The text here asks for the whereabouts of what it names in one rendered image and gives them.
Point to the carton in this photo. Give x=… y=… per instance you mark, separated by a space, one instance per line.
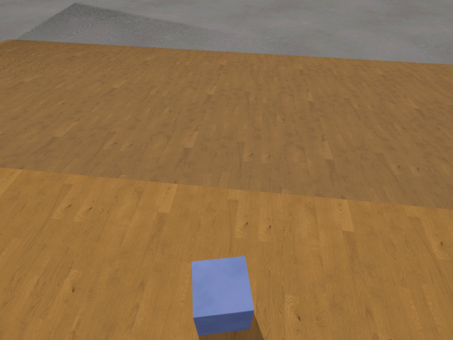
x=222 y=299

